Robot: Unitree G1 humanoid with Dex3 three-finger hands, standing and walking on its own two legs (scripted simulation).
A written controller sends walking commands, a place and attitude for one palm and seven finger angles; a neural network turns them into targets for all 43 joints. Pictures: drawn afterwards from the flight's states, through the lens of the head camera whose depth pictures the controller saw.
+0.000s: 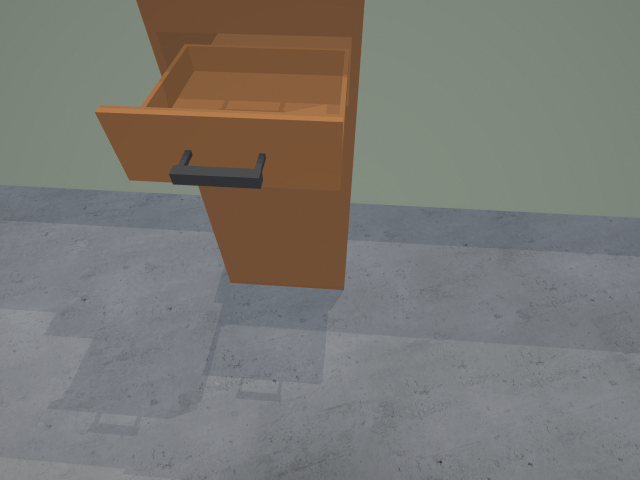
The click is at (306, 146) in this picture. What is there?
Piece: drawer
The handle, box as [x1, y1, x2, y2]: [169, 150, 265, 188]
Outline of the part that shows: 169,172 173,184 260,188 262,181 261,171 265,155 263,153 259,153 254,169 188,166 187,164 190,159 191,152 190,150 185,150 178,164 173,165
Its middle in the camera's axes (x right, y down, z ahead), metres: -0.16 -0.11 +0.62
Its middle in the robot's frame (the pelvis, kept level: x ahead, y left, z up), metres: +0.55 +0.19 +0.07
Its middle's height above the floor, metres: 0.85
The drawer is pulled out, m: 0.29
